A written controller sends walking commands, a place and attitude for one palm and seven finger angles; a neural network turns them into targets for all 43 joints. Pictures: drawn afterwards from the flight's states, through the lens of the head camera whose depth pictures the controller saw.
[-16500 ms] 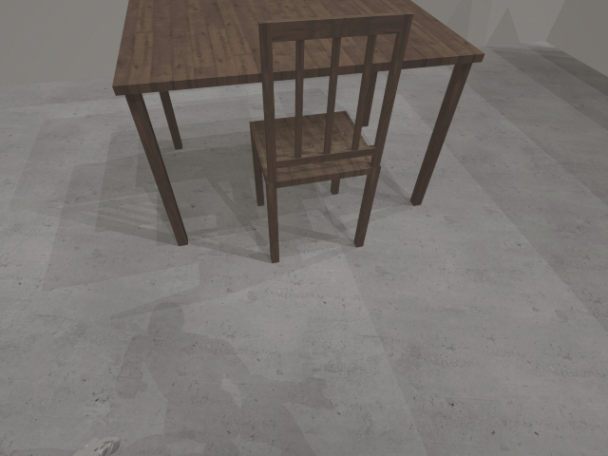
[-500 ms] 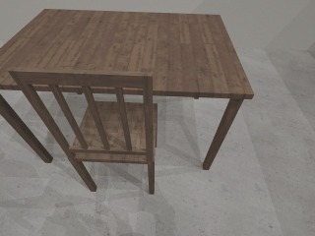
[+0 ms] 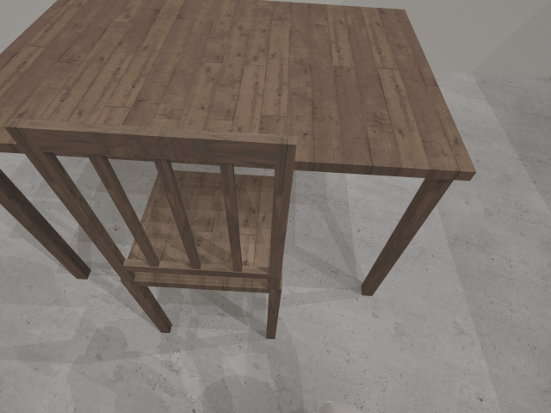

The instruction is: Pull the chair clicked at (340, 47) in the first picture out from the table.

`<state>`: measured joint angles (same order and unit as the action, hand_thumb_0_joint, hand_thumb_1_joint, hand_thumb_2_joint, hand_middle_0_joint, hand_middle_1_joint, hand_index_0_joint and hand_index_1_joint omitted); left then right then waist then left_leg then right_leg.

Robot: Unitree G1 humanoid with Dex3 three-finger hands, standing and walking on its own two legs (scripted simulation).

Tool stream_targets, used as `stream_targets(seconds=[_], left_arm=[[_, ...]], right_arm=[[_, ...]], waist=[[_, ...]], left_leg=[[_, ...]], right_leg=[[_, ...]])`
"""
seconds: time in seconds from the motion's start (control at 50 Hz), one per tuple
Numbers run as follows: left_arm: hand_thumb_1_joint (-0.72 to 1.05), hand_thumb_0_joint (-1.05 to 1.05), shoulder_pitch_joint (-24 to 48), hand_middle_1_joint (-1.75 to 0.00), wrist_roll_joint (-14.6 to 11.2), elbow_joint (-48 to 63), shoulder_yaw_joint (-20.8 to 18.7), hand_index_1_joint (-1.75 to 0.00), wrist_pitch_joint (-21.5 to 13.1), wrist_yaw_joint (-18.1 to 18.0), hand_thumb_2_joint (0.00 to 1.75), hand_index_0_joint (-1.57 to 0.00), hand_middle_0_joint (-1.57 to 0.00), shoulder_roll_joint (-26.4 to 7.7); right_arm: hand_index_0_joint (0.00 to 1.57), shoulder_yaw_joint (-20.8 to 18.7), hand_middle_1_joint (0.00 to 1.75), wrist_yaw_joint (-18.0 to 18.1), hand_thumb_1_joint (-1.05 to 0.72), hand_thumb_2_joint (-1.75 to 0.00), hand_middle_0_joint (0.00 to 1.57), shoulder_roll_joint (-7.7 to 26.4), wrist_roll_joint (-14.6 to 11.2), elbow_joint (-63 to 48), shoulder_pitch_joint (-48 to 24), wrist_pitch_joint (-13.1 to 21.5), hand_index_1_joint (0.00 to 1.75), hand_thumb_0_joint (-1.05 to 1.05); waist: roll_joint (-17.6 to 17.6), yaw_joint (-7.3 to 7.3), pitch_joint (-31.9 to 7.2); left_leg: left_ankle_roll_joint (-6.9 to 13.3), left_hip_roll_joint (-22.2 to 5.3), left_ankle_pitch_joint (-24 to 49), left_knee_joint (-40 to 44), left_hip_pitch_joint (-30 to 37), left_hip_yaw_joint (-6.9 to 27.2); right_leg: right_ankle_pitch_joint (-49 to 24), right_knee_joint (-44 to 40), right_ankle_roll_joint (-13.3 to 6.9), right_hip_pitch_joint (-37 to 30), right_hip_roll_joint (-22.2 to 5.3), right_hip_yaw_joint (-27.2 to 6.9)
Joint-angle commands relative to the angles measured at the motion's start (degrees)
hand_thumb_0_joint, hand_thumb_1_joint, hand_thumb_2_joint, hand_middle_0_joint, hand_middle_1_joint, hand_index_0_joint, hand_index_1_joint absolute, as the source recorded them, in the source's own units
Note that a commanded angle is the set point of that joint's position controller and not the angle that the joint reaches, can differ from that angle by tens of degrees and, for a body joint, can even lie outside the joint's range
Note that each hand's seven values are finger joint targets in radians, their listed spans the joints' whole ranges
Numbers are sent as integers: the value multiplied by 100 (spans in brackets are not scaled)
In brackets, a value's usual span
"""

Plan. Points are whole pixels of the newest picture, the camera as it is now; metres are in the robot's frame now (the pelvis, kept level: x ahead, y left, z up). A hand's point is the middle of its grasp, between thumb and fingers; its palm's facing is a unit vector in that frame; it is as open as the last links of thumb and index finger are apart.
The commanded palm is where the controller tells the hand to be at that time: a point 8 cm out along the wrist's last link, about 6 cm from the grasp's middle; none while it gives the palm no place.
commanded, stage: come to a stop and stand still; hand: left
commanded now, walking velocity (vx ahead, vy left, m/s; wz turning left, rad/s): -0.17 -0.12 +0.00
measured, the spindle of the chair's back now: (182, 223) +0.44 +0.20 -0.06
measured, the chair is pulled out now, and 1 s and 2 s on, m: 0.00 0.00 0.00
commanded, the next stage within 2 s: look again from close up in 0.92 s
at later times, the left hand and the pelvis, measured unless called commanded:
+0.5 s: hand out of the picture +0.06 +0.20 -0.19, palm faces +0.04 -0.98 -0.20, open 7.3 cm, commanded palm none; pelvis +0.01 +0.02 -0.01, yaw +0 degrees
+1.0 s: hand out of the picture +0.02 +0.23 -0.16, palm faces -0.02 -0.97 -0.24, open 7.3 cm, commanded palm none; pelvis +0.01 +0.05 +0.00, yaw -3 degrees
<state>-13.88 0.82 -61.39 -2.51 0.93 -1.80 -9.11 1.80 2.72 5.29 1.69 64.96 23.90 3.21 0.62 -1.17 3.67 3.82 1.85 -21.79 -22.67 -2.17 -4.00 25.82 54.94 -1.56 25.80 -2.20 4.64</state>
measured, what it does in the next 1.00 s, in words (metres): steps on the spot: right foot, then left foot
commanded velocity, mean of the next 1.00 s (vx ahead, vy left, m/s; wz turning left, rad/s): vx -0.05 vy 0.01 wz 0.00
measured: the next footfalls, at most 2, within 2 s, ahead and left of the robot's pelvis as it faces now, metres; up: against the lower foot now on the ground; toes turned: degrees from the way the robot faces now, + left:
right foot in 0.14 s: +0.08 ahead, -0.09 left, +0.00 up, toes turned -3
left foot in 0.48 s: +0.05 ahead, +0.13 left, +0.00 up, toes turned +2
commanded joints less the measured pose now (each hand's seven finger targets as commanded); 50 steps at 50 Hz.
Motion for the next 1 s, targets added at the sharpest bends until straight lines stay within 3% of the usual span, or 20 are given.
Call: stream_targets(seconds=[0.0, 0.06, 0.1, 0.12, 0.14, 0.16, 0.24, 0.34, 0.4, 0.42, 0.46, 0.48, 0.52, 0.56, 0.62, 0.66, 0.68, 0.76, 0.84, 0.98], left_arm=[[90, 0, -20, -30, -29, 397, 52, -30, -117, -9, 90, -20, -20, -130], [90, 0, -391, -30, -7, 368, -28, -30, -151, -43, 90, -20, -20, -390], [90, 0, -922, -30, 23, 256, -99, -30, -209, -83, 90, -20, -20, -690], [90, 0, -1171, -30, 43, 181, -169, -30, -248, -131, 90, -20, -20, -980], [90, 0, -1355, -30, 16, 112, -184, -30, -257, -137, 90, -20, -20, -1110], [90, 0, -1080, -30, 13, 188, -122, -30, -279, -158, 90, -20, -20, -1019], [90, 0, 62, -30, 70, 604, -87, -30, -164, -134, 90, -20, -20, -779], [90, 0, -94, -30, 105, 723, -200, -30, -73, -67, 90, -20, -20, -1017], [90, 0, -20, -30, 78, 759, -206, -30, -30, -44, 90, -20, -20, -1009], [90, 0, -101, -30, 57, 829, -172, -30, -107, -277, 90, -20, -20, -1260], [90, 0, -50, -30, -7, 1060, -80, -30, 3, -185, 90, -20, -20, -1004], [90, 0, -50, -30, -5, 1026, -27, -30, 45, -127, 90, -20, -20, -767], [90, 0, -133, -30, 98, 990, 7, -30, 174, -66, 90, -20, -20, -720], [90, 0, -472, -30, 121, 885, 46, -30, 158, -5, 90, -20, -20, -628], [90, 0, -676, -30, 101, 859, 80, -30, 40, 34, 90, -20, -20, -569], [90, 0, -619, -30, 88, 920, 115, -30, -72, 26, 90, -20, -20, -664], [90, 0, -541, -30, 72, 909, 120, -30, -88, 31, 90, -20, -20, -709], [90, 0, -432, -30, 53, 897, 127, -30, -152, 15, 90, -20, -20, -700], [90, 0, -523, -30, 51, 805, 141, -30, -147, 18, 90, -20, -20, -685], [90, 0, -523, -30, 18, 545, 201, -30, -179, 4, 90, -20, -20, -685]], right_arm=[[20, -213, 30, 131, -90, -90, 20, 952, -38, -72, 316, -21, 30, 0], [20, -363, 30, 112, -90, -90, 20, 1066, -114, -153, 252, -117, 30, 0], [20, -451, 30, 74, -90, -90, 20, 1012, -183, -261, 220, -162, 30, 0], [20, -482, 30, 48, -90, -90, 20, 835, -204, -310, 360, -179, 30, 0], [20, -496, 30, 33, -90, -90, 20, 620, -244, -385, 290, -209, 30, 0], [20, -466, 30, 51, -90, -90, 20, 487, -241, -437, -2, -265, 30, 0], [20, -452, 30, -50, -90, -90, 20, 270, -175, -406, -114, -488, 30, 0], [20, -475, 30, -119, -90, -90, 20, 390, -131, -647, -461, -469, 30, 0], [20, -461, 30, -119, -90, -90, 20, 434, -126, -664, -290, -399, 30, 0], [20, -617, 30, -119, -90, -90, 20, 1144, -195, -1079, -511, -348, 30, 0], [20, -566, 30, -126, -90, -90, 20, 1044, -111, -1472, -917, -312, 30, 0], [20, -549, 30, -142, -90, -90, 20, 1273, -27, -1599, -1013, -310, 30, 0], [20, -562, 30, -164, -90, -90, 20, 1393, -16, -1839, -1475, -384, 30, 0], [20, -508, 30, -189, -90, -90, 20, 1388, -34, -1932, -1593, -392, 30, 0], [20, -465, 30, -186, -90, -90, 20, 1360, -45, -1889, -1351, -349, 30, 0], [20, -416, 30, -189, -90, -90, 20, 1245, -81, -1834, -1131, -304, 30, 0], [20, -394, 30, -198, -90, -90, 20, 1198, -78, -1761, -1059, -291, 30, 0], [20, -412, 30, -198, -90, -90, 20, 1252, -78, -1596, -763, -249, 30, 0], [20, -375, 30, -211, -90, -90, 20, 1261, -69, -1451, -807, -204, 30, 0], [20, -267, 30, -193, -90, -90, 20, 1149, -89, -1049, -681, -157, 30, 0]], waist=[[-798, 147, 7], [-756, 332, -225], [-328, 527, -540], [405, 530, -959], [911, 558, -1284], [835, 458, -1023], [741, 7, -265], [819, 166, -457], [770, 16, -612], [-392, -154, -1850], [-1212, -6, -1324], [-1750, 57, -798], [-1894, 176, 437], [-922, 323, 857], [-155, 330, 555], [-75, 197, 398], [-450, 122, 352], [429, 13, -227], [-39, 77, -207], [-103, 125, -3]], left_leg=[[227, -1462, 7474, -42, 498, 641], [-40, -1315, 7321, -642, 489, 618], [-275, -992, 5906, -1444, -219, 559], [-380, -429, 3544, -2522, -1139, 306], [-487, 220, -1027, -3751, -1701, 158], [-352, 12, -1625, -4032, -1704, 692], [-455, -206, -1050, -3561, -1546, 493], [-569, -133, -476, -2537, -1500, 132], [-552, -80, 431, -1086, -722, 15], [-619, -265, 414, -795, -748, -118], [-349, -586, 556, -175, -770, 384], [-59, -1298, 418, 259, -1298, 1123], [219, -1412, -870, 1028, -2670, 1573], [260, -1301, -1247, 1058, -3200, 1427], [138, -1100, -978, 747, -2604, 1208], [17, -798, -691, 496, -2049, 1070], [-21, -716, -495, 574, -1778, 1077], [-44, -758, -280, 455, -1182, 963], [-55, -826, -336, 756, -1262, 1021], [-84, -785, 214, 780, -1296, 889]], right_leg=[[-583, -1071, -23, -14, 96, 21], [-1464, -2245, -109, -777, 243, 139], [-3952, -2683, -298, -1899, -128, -223], [-6707, -2216, -805, -2763, -1098, -1317], [-8617, -2457, -1620, -3105, -2148, -2030], [-8075, -2718, -1791, -2476, -2255, -1968], [-5299, -3229, -1263, -913, -1505, -1089], [-3607, -3353, -1132, -982, -1293, -1309], [-2464, -3155, -816, -687, -1072, -1317], [-4453, -2554, -570, -1960, -1260, -1652], [-1417, -2236, -285, -1000, -643, -982], [-431, -2041, -54, -669, -117, -351], [-353, -1397, 10, -684, 162, -188], [-635, -1243, 12, -816, 159, -314], [-966, -2102, 9, -956, 77, -499], [-786, -2869, -113, -756, -119, -981], [-734, -2972, -175, -583, -173, -1084], [-567, -3112, -111, -602, -198, -1113], [-797, -3001, -69, -752, -160, -987], [-1155, -3157, -94, -991, -263, -1016]])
